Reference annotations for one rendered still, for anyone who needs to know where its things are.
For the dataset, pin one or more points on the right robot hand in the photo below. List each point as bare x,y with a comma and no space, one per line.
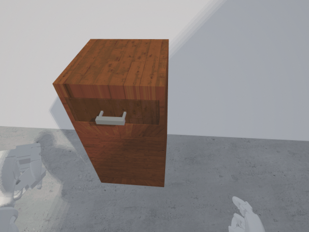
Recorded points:
251,221

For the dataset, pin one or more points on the left robot forearm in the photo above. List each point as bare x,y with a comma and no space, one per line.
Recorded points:
8,216

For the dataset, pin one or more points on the left robot hand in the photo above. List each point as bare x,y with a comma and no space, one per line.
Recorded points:
25,159

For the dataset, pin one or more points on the drawer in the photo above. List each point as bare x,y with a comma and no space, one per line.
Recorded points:
137,111

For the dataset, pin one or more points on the handle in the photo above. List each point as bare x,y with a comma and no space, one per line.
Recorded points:
108,120

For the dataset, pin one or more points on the cabinet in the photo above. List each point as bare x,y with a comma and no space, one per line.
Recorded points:
133,69

